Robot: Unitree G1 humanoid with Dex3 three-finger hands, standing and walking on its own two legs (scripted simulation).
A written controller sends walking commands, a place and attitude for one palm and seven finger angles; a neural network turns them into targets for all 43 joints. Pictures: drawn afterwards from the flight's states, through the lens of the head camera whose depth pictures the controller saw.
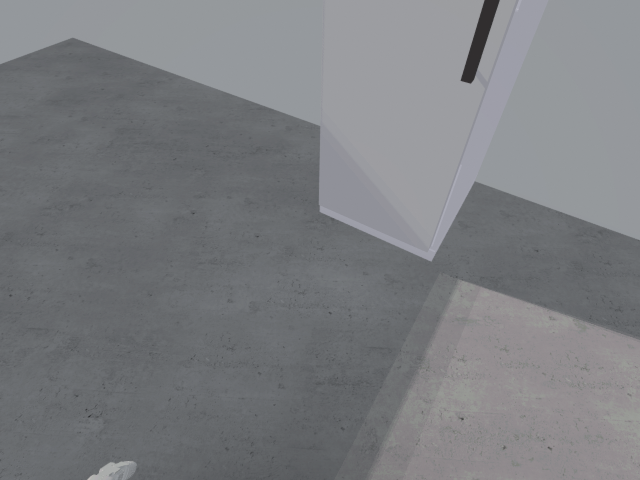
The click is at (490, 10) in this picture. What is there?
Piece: fridge door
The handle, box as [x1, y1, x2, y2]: [461, 0, 499, 83]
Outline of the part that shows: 499,0 484,0 461,80 470,83 474,77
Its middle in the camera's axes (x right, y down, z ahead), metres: +0.38 -0.56 +0.81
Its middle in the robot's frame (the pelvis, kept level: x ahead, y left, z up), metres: +1.03 -0.31 +0.25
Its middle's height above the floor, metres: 1.02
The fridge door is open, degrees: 0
